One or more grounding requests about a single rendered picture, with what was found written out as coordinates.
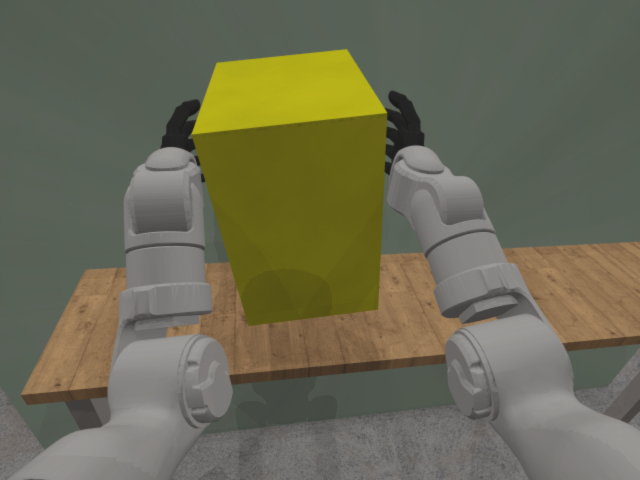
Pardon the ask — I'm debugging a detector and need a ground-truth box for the table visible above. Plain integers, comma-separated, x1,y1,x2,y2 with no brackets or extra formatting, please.
21,242,640,430

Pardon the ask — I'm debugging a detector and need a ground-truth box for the robot right hand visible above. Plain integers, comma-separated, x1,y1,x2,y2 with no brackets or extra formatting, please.
385,91,425,176

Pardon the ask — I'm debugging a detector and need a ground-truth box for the left robot forearm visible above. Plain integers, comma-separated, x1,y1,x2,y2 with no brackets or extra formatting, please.
107,147,213,413

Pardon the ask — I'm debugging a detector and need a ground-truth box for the right robot forearm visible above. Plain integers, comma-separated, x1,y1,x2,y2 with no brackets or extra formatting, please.
387,145,574,390

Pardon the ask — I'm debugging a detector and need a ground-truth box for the robot left upper arm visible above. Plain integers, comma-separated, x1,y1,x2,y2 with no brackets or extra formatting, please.
8,334,233,480

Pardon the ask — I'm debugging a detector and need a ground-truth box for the robot left hand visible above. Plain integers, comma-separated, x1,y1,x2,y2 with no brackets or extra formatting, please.
160,99,205,182

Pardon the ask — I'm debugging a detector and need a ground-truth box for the robot right upper arm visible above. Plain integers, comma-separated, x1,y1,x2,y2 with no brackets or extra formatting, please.
445,314,640,480

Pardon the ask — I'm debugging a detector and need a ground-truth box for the carton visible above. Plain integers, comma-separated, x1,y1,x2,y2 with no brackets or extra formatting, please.
191,49,387,326

